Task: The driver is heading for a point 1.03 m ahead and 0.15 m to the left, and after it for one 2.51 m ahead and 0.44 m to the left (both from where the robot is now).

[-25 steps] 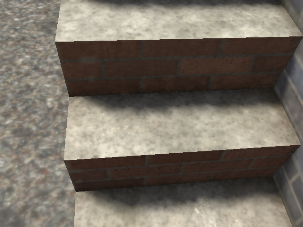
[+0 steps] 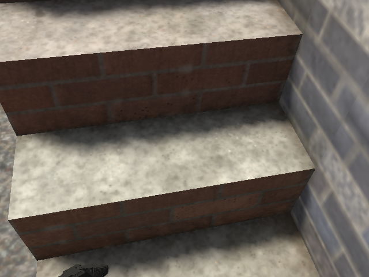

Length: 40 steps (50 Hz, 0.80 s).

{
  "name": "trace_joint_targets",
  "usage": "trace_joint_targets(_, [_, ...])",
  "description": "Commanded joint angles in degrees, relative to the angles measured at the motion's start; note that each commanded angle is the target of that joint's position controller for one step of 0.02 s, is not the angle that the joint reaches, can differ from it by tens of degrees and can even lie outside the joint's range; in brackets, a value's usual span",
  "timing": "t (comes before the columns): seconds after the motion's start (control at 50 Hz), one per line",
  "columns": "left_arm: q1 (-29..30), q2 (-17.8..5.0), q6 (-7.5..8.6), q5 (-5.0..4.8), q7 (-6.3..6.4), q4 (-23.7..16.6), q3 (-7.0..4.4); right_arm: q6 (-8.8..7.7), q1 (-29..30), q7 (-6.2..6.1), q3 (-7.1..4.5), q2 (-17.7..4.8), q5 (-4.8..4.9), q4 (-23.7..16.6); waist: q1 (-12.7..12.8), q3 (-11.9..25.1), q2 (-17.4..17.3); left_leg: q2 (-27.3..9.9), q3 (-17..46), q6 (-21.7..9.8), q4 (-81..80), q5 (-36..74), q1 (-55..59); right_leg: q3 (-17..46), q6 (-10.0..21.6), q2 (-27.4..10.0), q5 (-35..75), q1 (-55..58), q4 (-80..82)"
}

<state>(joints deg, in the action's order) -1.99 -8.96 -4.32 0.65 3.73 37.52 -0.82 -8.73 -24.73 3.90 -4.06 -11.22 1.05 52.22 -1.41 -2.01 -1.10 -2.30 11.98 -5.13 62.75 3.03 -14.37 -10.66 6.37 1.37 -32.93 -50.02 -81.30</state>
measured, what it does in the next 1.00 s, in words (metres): climbs: left foot 0.22 m higher, then right foot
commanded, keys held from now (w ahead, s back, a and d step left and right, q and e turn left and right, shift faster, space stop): w+shift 1.00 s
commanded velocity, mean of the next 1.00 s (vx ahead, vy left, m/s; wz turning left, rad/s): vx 0.61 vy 0.25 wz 0.00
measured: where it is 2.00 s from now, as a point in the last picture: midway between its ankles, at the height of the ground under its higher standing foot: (141, 188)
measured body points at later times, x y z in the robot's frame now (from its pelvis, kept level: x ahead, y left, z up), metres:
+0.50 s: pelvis +0.18 +0.06 +0.22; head +0.26 +0.04 +0.66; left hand +0.15 +0.29 +0.08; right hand +0.47 -0.05 +0.13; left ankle +0.29 +0.20 -0.34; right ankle +0.12 -0.08 -0.53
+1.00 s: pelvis +0.30 -0.02 +0.33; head +0.30 -0.08 +0.78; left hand +0.25 +0.26 +0.23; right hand +0.55 -0.21 +0.25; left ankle +0.22 +0.14 -0.14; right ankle +0.36 -0.14 -0.37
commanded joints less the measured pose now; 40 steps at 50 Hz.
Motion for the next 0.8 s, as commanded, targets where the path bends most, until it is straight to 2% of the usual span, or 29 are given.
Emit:
trace_joint_targets(0.02, [-2.8,-10.7,0.46,-0.85,4.74,6.4,-5.24,1.06,6.6,3.64,0.29,2.1,-4.53,-16.5,-0.6,7.9,-4.5,8.2,8.4,2.3,57.9,10.4,-31.0,81.2,-1.3,-17.3,-41.9,20.9,70.8])
trace_joint_targets(0.04, [0.0,-4.7,1.79,1.48,4.31,10.5,-3.62,2.41,7.9,3.03,1.59,4.6,-4.38,-17.8,-4.6,-0.3,-5.6,10.2,7.2,2.2,66.4,11.5,-36.8,63.6,2.1,-14.8,-27.2,13.8,59.9])
trace_joint_targets(0.06, [-0.6,-0.1,3.22,3.63,3.56,14.7,-1.96,3.08,8.7,2.41,2.70,5.5,-4.28,-18.8,-6.8,-1.4,-6.3,11.1,6.3,1.2,69.8,10.1,-40.4,46.4,3.4,-11.7,-13.9,12.9,49.9])
trace_joint_targets(0.08, [-5.6,0.0,4.74,4.43,3.44,17.2,-1.34,2.47,9.1,1.47,4.01,7.6,-3.99,-16.9,-3.2,-1.2,-5.1,12.0,6.4,0.8,65.5,7.7,-43.0,33.3,1.1,-6.1,2.9,25.3,44.8])
trace_joint_targets(0.1, [-10.6,-0.5,5.68,3.78,3.84,20.2,-1.62,2.26,9.7,1.42,4.20,6.7,-3.48,-16.2,-1.2,0.8,-2.6,12.6,6.2,1.4,63.5,3.7,-46.4,29.6,2.9,-6.9,14.5,33.9,43.8])
trace_joint_targets(0.16, [-20.1,-4.2,8.38,2.01,4.15,23.1,-2.35,3.59,14.5,0.40,4.79,5.2,-3.86,-15.9,2.3,4.1,1.1,12.1,4.0,0.9,59.6,-6.6,-51.8,25.1,3.3,-7.7,30.9,49.6,47.2])
trace_joint_targets(0.22, [-26.4,-4.0,8.86,2.62,4.39,23.7,-1.87,5.57,21.1,0.89,4.85,5.6,-3.60,-17.6,2.6,4.8,2.8,10.2,-2.3,0.0,67.6,-9.6,-55.0,27.7,5.6,-12.4,32.5,46.7,52.8])
trace_joint_targets(0.3, [-28.9,-4.2,9.61,3.18,2.86,24.5,-2.05,7.14,34.1,-0.26,6.35,8.4,-2.74,-25.5,1.9,-1.3,7.7,3.2,-2.6,-1.2,82.9,-19.3,-73.7,28.2,5.9,-17.8,18.3,44.8,60.6])
trace_joint_targets(0.34, [-26.3,-5.2,9.47,1.92,2.64,22.8,-2.32,7.79,39.6,0.00,7.01,8.1,-3.49,-30.4,0.3,-3.8,4.2,-2.2,-5.8,-1.3,62.1,-16.8,-64.7,21.9,2.4,-15.7,15.7,35.5,67.4])
trace_joint_targets(0.38, [-28.0,-7.7,8.99,1.70,3.95,22.3,-3.40,8.61,43.4,0.40,7.01,7.9,-1.41,-34.6,3.1,-6.5,10.6,-5.9,-9.3,-1.2,48.5,-21.8,-60.8,23.7,5.1,-19.5,22.4,37.1,79.6])
trace_joint_targets(0.4, [-15.9,-6.2,8.38,-1.91,3.22,16.5,-2.66,6.56,34.7,0.70,9.62,9.8,-0.54,-30.4,0.1,-0.3,16.5,-4.5,-14.8,-3.8,21.7,-29.8,-30.5,8.0,6.8,-12.3,22.8,21.7,86.9])
trace_joint_targets(0.42, [-18.3,-10.5,10.18,-4.36,2.50,13.2,-3.08,5.91,31.4,-1.31,8.42,6.4,2.87,-27.8,3.4,3.0,15.1,1.9,-22.3,-2.2,15.5,-38.3,-11.9,6.0,10.8,-12.1,43.8,19.2,87.1])
trace_joint_targets(0.44, [-21.8,-12.9,11.31,-2.81,0.53,13.9,-3.69,6.16,18.9,-2.79,6.07,6.0,1.88,-23.3,-0.6,11.6,14.4,4.7,-24.1,-3.3,20.2,-38.0,-2.4,5.5,11.7,-14.7,93.1,27.9,73.4])
trace_joint_targets(0.46, [-25.5,-13.7,11.50,-3.21,-1.63,13.3,-3.44,4.81,21.9,-3.35,4.98,3.5,1.35,-21.9,1.3,26.2,4.0,4.3,-17.9,-4.6,14.2,-30.1,11.8,8.7,8.7,-12.2,105.7,26.7,55.6])
trace_joint_targets(0.48, [-25.6,-19.1,12.72,-2.59,-3.31,12.9,-5.18,5.79,12.6,-4.51,3.02,1.0,0.89,-19.9,-3.2,37.1,-0.6,3.5,-10.4,-3.8,4.9,-33.1,18.0,10.2,7.1,-10.4,101.6,26.8,42.2])
trace_joint_targets(0.5, [-26.1,-18.6,14.00,-2.23,-5.24,12.4,-5.92,6.62,6.3,-5.08,1.78,-2.4,0.28,-17.9,-4.0,40.8,-2.2,1.8,-6.9,-2.1,-5.7,-36.9,22.5,12.9,5.6,-8.3,86.2,25.0,31.1])
trace_joint_targets(0.52, [-23.9,-11.2,14.39,-1.13,-6.35,11.4,-4.74,6.91,4.6,-4.14,0.10,-4.0,0.88,-13.3,-3.8,38.7,-7.0,0.8,-5.7,-0.7,-11.2,-28.7,24.9,14.5,4.7,-4.2,48.4,21.5,18.0])
trace_joint_targets(0.54, [-17.9,-4.0,13.63,0.01,-5.63,9.3,-4.02,7.33,6.9,-3.50,-1.65,-6.0,-0.31,-10.9,-3.7,30.1,-2.9,-4.7,5.3,-3.6,-20.8,-30.2,16.3,19.2,2.2,-1.1,36.1,10.8,-10.9])
trace_joint_targets(0.56, [-11.5,-1.8,11.59,-0.04,-4.56,3.3,-3.49,7.53,8.3,-3.79,-2.11,-9.2,-3.74,-11.5,-6.4,29.5,-8.0,-17.0,28.6,-9.3,-34.3,-46.3,4.7,23.4,-1.3,4.6,32.4,2.4,-39.1])
trace_joint_targets(0.58, [-2.7,0.7,9.91,1.98,-3.07,-3.0,-2.72,6.76,12.9,-3.58,-1.95,-7.7,-2.97,-8.8,-2.2,17.1,-4.9,-17.3,30.8,-7.8,-36.8,-59.8,-6.2,23.1,-1.1,2.7,31.3,-5.9,-46.0])
trace_joint_targets(0.6, [0.0,4.6,8.54,3.36,-1.69,-5.5,-0.71,5.96,15.4,-3.88,-0.26,-3.3,-2.52,-4.7,1.5,1.1,-3.4,-15.7,24.4,-5.5,-35.0,-62.0,-17.5,23.7,-0.5,1.8,28.3,-14.1,-47.4])
trace_joint_targets(0.62, [-3.4,4.5,7.30,3.41,-1.33,-5.0,0.03,4.89,14.7,-3.70,1.00,0.2,-3.09,-2.0,4.3,-2.0,-0.7,-14.7,19.6,-4.1,-33.5,-60.0,-21.2,22.7,0.4,1.7,27.1,-14.4,-48.3])
trace_joint_targets(0.66, [-11.5,1.4,5.23,1.09,-1.10,-0.7,-0.98,3.34,16.3,-4.31,1.81,1.9,-2.83,0.1,8.6,-4.5,-1.9,-13.7,8.6,-2.9,-35.1,-51.0,-25.6,22.6,-1.5,2.2,30.4,-11.2,-40.2])
trace_joint_targets(0.7, [-12.7,-0.2,4.47,-0.62,-0.65,0.2,-1.76,1.72,15.7,-4.56,0.96,-1.8,-2.43,1.0,9.4,-5.3,-2.7,-15.1,3.1,-3.9,-39.6,-43.7,-25.3,21.3,-3.9,2.0,33.5,-9.9,-34.6])
trace_joint_targets(0.72, [-9.4,-10.9,7.60,-0.34,-9.14,1.6,-1.92,2.69,32.1,-2.43,4.06,-0.2,-2.36,-13.6,7.7,-4.9,1.5,-9.5,-3.0,-5.0,-37.6,-45.5,-37.7,22.0,-1.8,1.9,24.4,-7.6,-21.1])
trace_joint_targets(0.74, [-12.6,-11.1,8.45,0.14,-11.10,3.6,-3.44,3.66,40.5,-1.70,1.47,-8.6,-2.73,-15.5,12.7,0.4,-1.3,-8.7,-9.8,-4.5,-45.4,-41.2,-48.2,10.1,-2.8,2.0,21.7,12.2,-6.5])
trace_joint_targets(0.76, [-14.5,-10.2,7.39,0.45,-13.50,5.1,-3.49,5.84,38.0,-1.76,-0.90,-15.8,-3.89,-16.1,11.3,7.0,-5.0,-9.4,-9.7,-4.0,-47.7,-35.4,-43.6,7.7,-5.7,1.2,20.5,20.3,-3.6])
trace_joint_targets(0.78, [-17.3,-8.6,6.87,-0.29,-15.17,6.0,-3.48,6.66,35.0,-2.11,-2.37,-18.2,-3.17,-15.2,9.5,7.3,-6.3,-11.7,-8.7,-3.4,-47.7,-38.0,-36.2,7.3,-7.3,-0.3,15.7,20.0,3.7])
trace_joint_targets(0.8, [-23.1,-6.9,6.71,-0.36,-14.45,7.1,-2.90,6.54,33.2,-2.77,-1.79,-16.3,-5.10,-14.6,11.3,7.0,-7.8,-15.7,-5.0,-3.2,-47.6,-35.9,-31.8,12.3,-6.2,-2.8,23.3,21.3,3.4])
